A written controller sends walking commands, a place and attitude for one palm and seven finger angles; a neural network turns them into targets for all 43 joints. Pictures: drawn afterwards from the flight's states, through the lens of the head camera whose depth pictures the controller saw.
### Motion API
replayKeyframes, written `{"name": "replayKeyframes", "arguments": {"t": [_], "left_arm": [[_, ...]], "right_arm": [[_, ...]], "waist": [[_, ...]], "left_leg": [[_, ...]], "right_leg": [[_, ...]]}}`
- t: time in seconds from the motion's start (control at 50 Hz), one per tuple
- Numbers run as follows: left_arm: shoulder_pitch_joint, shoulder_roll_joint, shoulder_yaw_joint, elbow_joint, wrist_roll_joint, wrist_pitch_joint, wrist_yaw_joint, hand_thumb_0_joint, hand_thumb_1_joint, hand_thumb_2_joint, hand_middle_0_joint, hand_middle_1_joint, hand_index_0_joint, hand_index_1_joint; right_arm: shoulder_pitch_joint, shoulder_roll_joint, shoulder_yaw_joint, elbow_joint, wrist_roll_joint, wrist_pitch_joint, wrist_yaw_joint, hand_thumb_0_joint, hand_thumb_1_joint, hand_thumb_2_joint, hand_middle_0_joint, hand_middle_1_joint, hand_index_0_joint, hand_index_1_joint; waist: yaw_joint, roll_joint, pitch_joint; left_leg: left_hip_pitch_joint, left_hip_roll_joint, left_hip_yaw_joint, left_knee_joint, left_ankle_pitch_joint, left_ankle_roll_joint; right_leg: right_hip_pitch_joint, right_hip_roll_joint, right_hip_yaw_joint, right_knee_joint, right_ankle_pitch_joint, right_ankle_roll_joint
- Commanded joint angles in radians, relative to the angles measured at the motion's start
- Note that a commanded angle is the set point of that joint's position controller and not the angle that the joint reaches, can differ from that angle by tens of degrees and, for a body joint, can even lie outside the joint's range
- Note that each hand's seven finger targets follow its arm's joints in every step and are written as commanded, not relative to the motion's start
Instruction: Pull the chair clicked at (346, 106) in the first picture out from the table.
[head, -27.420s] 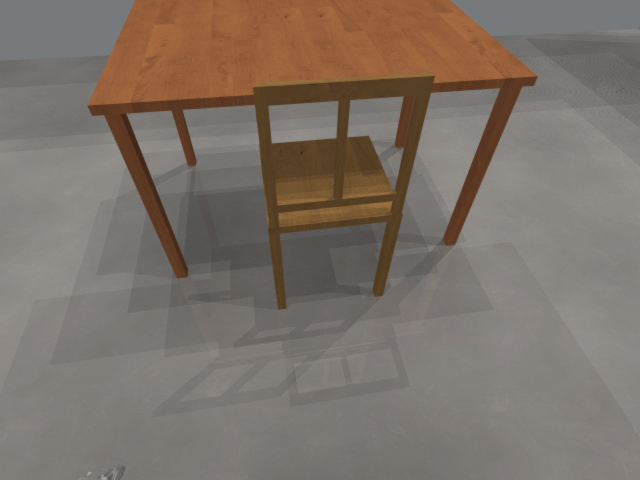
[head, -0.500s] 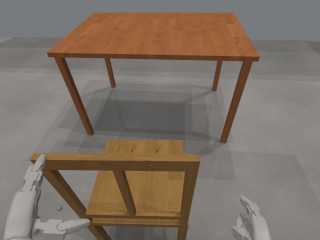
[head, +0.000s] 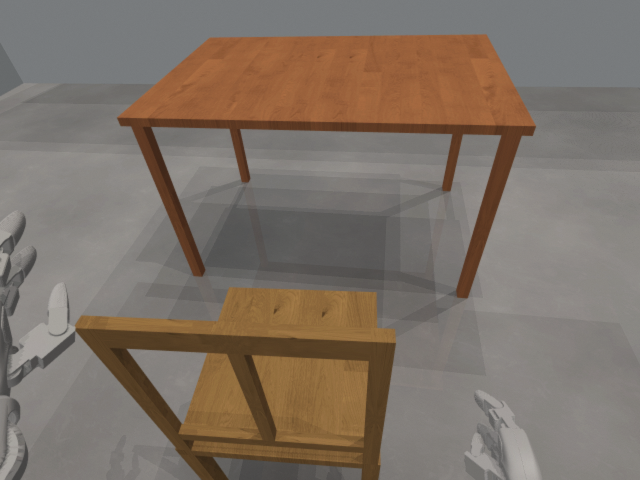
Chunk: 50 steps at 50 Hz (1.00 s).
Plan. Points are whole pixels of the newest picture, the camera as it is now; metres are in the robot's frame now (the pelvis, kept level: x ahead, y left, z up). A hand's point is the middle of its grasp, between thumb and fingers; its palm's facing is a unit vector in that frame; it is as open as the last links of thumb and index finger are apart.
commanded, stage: draw the hand back to the body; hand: left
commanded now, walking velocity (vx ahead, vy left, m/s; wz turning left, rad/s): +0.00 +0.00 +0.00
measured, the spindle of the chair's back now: (256, 398) +0.26 +0.15 -0.10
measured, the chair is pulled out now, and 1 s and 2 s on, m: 0.59 0.59 0.59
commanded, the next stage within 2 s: step back with the hand held close in 0.30 s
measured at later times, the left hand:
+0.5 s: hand (83, 332) +0.19 +0.26 +0.17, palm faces +0.47 -0.78 -0.42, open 7.4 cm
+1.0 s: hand (44, 377) +0.15 +0.28 +0.16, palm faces +0.43 -0.78 -0.46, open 7.4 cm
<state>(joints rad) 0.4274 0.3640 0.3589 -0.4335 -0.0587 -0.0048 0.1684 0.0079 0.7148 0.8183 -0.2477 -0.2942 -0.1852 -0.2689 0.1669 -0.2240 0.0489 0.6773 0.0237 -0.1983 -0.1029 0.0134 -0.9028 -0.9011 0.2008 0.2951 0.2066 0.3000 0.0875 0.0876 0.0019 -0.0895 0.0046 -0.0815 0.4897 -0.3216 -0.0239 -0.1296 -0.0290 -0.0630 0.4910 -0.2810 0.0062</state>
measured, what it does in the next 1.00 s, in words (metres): shifts its weight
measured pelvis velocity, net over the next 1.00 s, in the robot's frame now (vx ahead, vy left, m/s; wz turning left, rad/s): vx -0.06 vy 0.02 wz -0.03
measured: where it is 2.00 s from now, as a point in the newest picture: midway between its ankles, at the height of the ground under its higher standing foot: outside the picture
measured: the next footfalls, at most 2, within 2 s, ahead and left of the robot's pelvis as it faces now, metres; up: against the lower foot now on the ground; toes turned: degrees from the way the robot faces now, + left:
none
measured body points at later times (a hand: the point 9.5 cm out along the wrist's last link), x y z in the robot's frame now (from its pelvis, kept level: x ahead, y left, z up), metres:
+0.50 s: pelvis -0.01 +0.00 +0.00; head -0.03 -0.03 +0.45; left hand +0.16 +0.30 +0.19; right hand +0.17 -0.24 -0.09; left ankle -0.03 +0.14 -0.74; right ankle -0.01 -0.12 -0.74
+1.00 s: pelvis -0.06 +0.02 +0.00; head -0.05 +0.02 +0.45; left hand +0.12 +0.32 +0.18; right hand +0.12 -0.21 -0.08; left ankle -0.03 +0.14 -0.74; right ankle -0.01 -0.12 -0.74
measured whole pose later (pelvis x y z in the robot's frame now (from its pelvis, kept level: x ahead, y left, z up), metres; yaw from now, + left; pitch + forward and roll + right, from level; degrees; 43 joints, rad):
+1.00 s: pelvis -0.06 +0.02 +0.00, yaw -2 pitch +0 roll +0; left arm 0.53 0.39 0.40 -0.51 -0.04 -0.11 0.16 0.01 0.88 0.90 -0.22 -0.30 -0.21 -0.31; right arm 0.17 -0.18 0.01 0.60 0.02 -0.06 -0.10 0.01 -0.90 -0.90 0.20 0.30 0.21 0.30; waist 0.02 0.01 0.02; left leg -0.30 0.00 -0.05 0.55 -0.25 -0.01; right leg -0.32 -0.03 -0.03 0.50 -0.17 0.02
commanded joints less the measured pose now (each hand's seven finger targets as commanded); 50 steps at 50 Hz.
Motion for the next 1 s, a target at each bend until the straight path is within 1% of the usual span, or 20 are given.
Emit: {"name": "replayKeyframes", "arguments": {"t": [0.0, 0.02, 0.08, 0.16, 0.3, 0.36, 0.4, 0.42, 0.44, 0.46, 0.48, 0.52, 0.56, 0.64, 0.66, 0.7, 0.84, 0.9, 0.94, 0.98], "left_arm": [[0.008, 0.101, 0.069, -0.041, -0.004, -0.058, -0.017, 0.000, 0.900, 0.900, -0.200, -0.300, -0.200, -0.300], [0.007, 0.118, 0.080, -0.054, -0.005, -0.064, -0.020, 0.000, 0.900, 0.900, -0.200, -0.300, -0.200, -0.300], [-0.020, 0.170, 0.110, -0.165, -0.003, -0.085, -0.024, 0.000, 0.900, 0.900, -0.200, -0.300, -0.200, -0.300], [-0.038, 0.232, 0.158, -0.256, 0.000, -0.098, -0.011, 0.000, 0.900, 0.900, -0.200, -0.300, -0.200, -0.300], [-0.023, 0.168, 0.113, -0.157, 0.000, -0.094, -0.008, 0.000, 0.900, 0.900, -0.200, -0.300, -0.200, -0.300], [-0.038, 0.168, 0.106, -0.156, 0.003, -0.100, -0.009, 0.000, 0.900, 0.900, -0.200, -0.300, -0.200, -0.300], [-0.060, 0.143, 0.070, -0.138, 0.002, -0.103, -0.012, 0.000, 0.900, 0.900, -0.200, -0.300, -0.200, -0.300], [-0.209, 0.306, 0.231, -0.234, -0.006, -0.153, -0.008, 0.000, 0.900, 0.900, -0.200, -0.300, -0.200, -0.300], [-0.134, 0.254, 0.203, -0.141, 0.002, -0.158, -0.014, 0.000, 0.900, 0.900, -0.200, -0.300, -0.200, -0.300], [-0.127, 0.247, 0.192, -0.166, 0.004, -0.169, -0.019, 0.000, 0.900, 0.900, -0.200, -0.300, -0.200, -0.300], [-0.043, 0.200, 0.164, -0.131, 0.003, -0.169, -0.022, 0.000, 0.900, 0.900, -0.200, -0.300, -0.200, -0.300], [0.062, 0.163, 0.137, -0.150, 0.006, -0.169, -0.024, 0.000, 0.900, 0.900, -0.200, -0.300, -0.200, -0.300], [0.101, 0.184, 0.162, -0.175, 0.008, -0.166, -0.016, 0.000, 0.900, 0.900, -0.200, -0.300, -0.200, -0.300], [0.131, 0.205, 0.179, -0.238, 0.013, -0.169, -0.008, 0.000, 0.900, 0.900, -0.200, -0.300, -0.200, -0.300], [0.115, 0.230, 0.194, -0.258, 0.012, -0.171, -0.004, 0.000, 0.900, 0.900, -0.200, -0.300, -0.200, -0.300], [0.118, 0.219, 0.187, -0.258, 0.010, -0.171, 0.001, 0.000, 0.900, 0.900, -0.200, -0.300, -0.200, -0.300], [0.090, 0.205, 0.170, -0.264, 0.015, -0.167, 0.011, 0.000, 0.900, 0.900, -0.200, -0.300, -0.200, -0.300], [0.073, 0.202, 0.161, -0.271, 0.018, -0.168, 0.013, 0.000, 0.900, 0.900, -0.200, -0.300, -0.200, -0.300], [0.066, 0.201, 0.161, -0.265, 0.021, -0.169, 0.015, 0.000, 0.900, 0.900, -0.200, -0.300, -0.200, -0.300], [0.066, 0.209, 0.167, -0.272, 0.021, -0.174, 0.021, 0.000, 0.900, 0.900, -0.200, -0.300, -0.200, -0.300]], "right_arm": [[-0.133, -0.085, -0.062, -0.160, 0.001, -0.008, 0.008, 0.000, -0.900, -0.900, 0.200, 0.300, 0.200, 0.300], [-0.135, -0.087, -0.065, -0.167, 0.002, 0.003, 0.009, 0.000, -0.900, -0.900, 0.200, 0.300, 0.200, 0.300], [-0.145, -0.082, -0.065, -0.190, 0.002, 0.008, 0.007, 0.000, -0.900, -0.900, 0.200, 0.300, 0.200, 0.300], [-0.144, -0.078, -0.064, -0.189, 0.002, -0.009, -0.003, 0.000, -0.900, -0.900, 0.200, 0.300, 0.200, 0.300], [-0.139, -0.080, -0.070, -0.169, 0.008, -0.013, -0.012, 0.000, -0.900, -0.900, 0.200, 0.300, 0.200, 0.300], [-0.144, -0.087, -0.073, -0.167, 0.008, -0.018, -0.011, 0.000, -0.900, -0.900, 0.200, 0.300, 0.200, 0.300], [-0.141, -0.090, -0.070, -0.168, 0.004, -0.020, -0.010, 0.000, -0.900, -0.900, 0.200, 0.300, 0.200, 0.300], [-0.099, -0.122, -0.082, -0.190, 0.010, 0.008, 0.001, 0.000, -0.900, -0.900, 0.200, 0.300, 0.200, 0.300], [-0.102, -0.107, -0.087, -0.170, 0.007, 0.023, 0.002, 0.000, -0.900, -0.900, 0.200, 0.300, 0.200, 0.300], [-0.101, -0.111, -0.089, -0.182, 0.007, 0.031, 0.006, 0.000, -0.900, -0.900, 0.200, 0.300, 0.200, 0.300], [-0.102, -0.106, -0.087, -0.182, 0.004, 0.040, 0.009, 0.000, -0.900, -0.900, 0.200, 0.300, 0.200, 0.300], [-0.116, -0.110, -0.089, -0.199, -0.001, 0.062, 0.012, 0.000, -0.900, -0.900, 0.200, 0.300, 0.200, 0.300], [-0.118, -0.111, -0.097, -0.204, -0.002, 0.082, 0.007, 0.000, -0.900, -0.900, 0.200, 0.300, 0.200, 0.300], [-0.124, -0.098, -0.102, -0.226, -0.001, 0.104, 0.001, 0.000, -0.900, -0.900, 0.200, 0.300, 0.200, 0.300], [-0.124, -0.101, -0.106, -0.222, -0.001, 0.103, -0.003, 0.000, -0.900, -0.900, 0.200, 0.300, 0.200, 0.300], [-0.119, -0.092, -0.102, -0.226, -0.002, 0.103, -0.008, 0.000, -0.900, -0.900, 0.200, 0.300, 0.200, 0.300], [-0.098, -0.095, -0.100, -0.224, -0.008, 0.093, -0.014, 0.000, -0.900, -0.900, 0.200, 0.300, 0.200, 0.300], [-0.091, -0.094, -0.099, -0.227, -0.007, 0.088, -0.015, 0.000, -0.900, -0.900, 0.200, 0.300, 0.200, 0.300], [-0.080, -0.093, -0.099, -0.229, -0.007, 0.086, -0.013, 0.000, -0.900, -0.900, 0.200, 0.300, 0.200, 0.300], [-0.074, -0.087, -0.095, -0.226, -0.008, 0.084, -0.014, 0.000, -0.900, -0.900, 0.200, 0.300, 0.200, 0.300]], "waist": [[-0.029, -0.110, 0.013], [-0.025, -0.124, -0.003], [-0.019, -0.024, -0.061], [-0.022, 0.011, -0.114], [-0.034, -0.032, -0.029], [-0.034, -0.007, -0.028], [-0.040, -0.064, -0.019], [-0.064, -0.096, 0.063], [-0.075, -0.161, 0.051], [-0.077, -0.119, 0.043], [-0.077, -0.108, 0.002], [-0.073, -0.040, -0.055], [-0.072, -0.011, -0.112], [-0.071, -0.060, -0.170], [-0.074, -0.026, -0.177], [-0.071, -0.022, -0.167], [-0.073, 0.005, -0.113], [-0.076, -0.013, -0.088], [-0.079, -0.056, -0.074], [-0.084, -0.047, -0.073]], "left_leg": [[-0.083, 0.039, 0.043, -0.088, 0.270, 0.036], [-0.084, 0.039, 0.045, -0.087, 0.271, 0.040], [-0.073, 0.034, 0.053, -0.086, 0.263, 0.040], [-0.044, 0.034, 0.055, -0.078, 0.274, 0.036], [-0.047, 0.038, 0.065, -0.078, 0.219, 0.041], [-0.049, 0.035, 0.062, -0.083, 0.188, 0.042], [-0.052, 0.035, 0.059, -0.085, 0.180, 0.048], [-0.128, 0.043, 0.035, -0.045, 0.101, 0.061], [-0.118, 0.038, 0.024, -0.012, 0.079, 0.058], [-0.119, 0.034, 0.024, -0.010, 0.073, 0.055], [-0.109, 0.038, 0.020, -0.017, 0.094, 0.054], [-0.109, 0.055, 0.013, -0.055, 0.185, 0.056], [-0.124, 0.075, 0.002, -0.086, 0.281, 0.056], [-0.128, 0.097, -0.008, -0.082, 0.424, 0.056], [-0.121, 0.100, -0.006, -0.088, 0.433, 0.057], [-0.145, 0.108, -0.014, -0.091, 0.435, 0.056], [-0.288, 0.125, -0.042, -0.115, 0.215, 0.066], [-0.340, 0.110, -0.033, -0.107, 0.065, 0.066], [-0.345, 0.087, -0.027, -0.078, -0.019, 0.060], [-0.337, 0.073, -0.014, -0.060, -0.080, 0.059]], "right_leg": [[0.014, -0.024, 0.001, -0.085, 0.247, -0.018], [0.023, -0.023, 0.005, -0.085, 0.251, -0.017], [0.052, -0.032, 0.022, -0.092, 0.249, -0.021], [0.066, -0.029, 0.028, -0.092, 0.261, -0.024], [0.002, -0.026, 0.030, -0.124, 0.194, -0.019], [-0.003, -0.026, 0.034, -0.132, 0.150, -0.021], [-0.011, -0.028, 0.029, -0.132, 0.140, -0.016], [-0.099, -0.077, 0.164, -0.202, 0.152, -0.023], [-0.111, -0.104, 0.174, -0.215, 0.137, -0.037], [-0.117, -0.118, 0.186, -0.212, 0.153, -0.048], [-0.098, -0.122, 0.167, -0.193, 0.150, -0.046], [-0.055, -0.104, 0.130, -0.140, 0.221, -0.035], [0.010, -0.092, 0.089, -0.088, 0.289, -0.021], [0.041, -0.080, 0.071, -0.036, 0.390, -0.010], [0.040, -0.083, 0.073, -0.027, 0.399, -0.010], [0.033, -0.074, 0.066, -0.012, 0.374, -0.006], [0.015, -0.062, 0.079, 0.004, 0.232, -0.004], [-0.005, -0.066, 0.102, -0.022, 0.170, -0.007], [-0.047, -0.079, 0.132, -0.071, 0.102, -0.016], [-0.082, -0.094, 0.153, -0.112, 0.031, -0.024]]}}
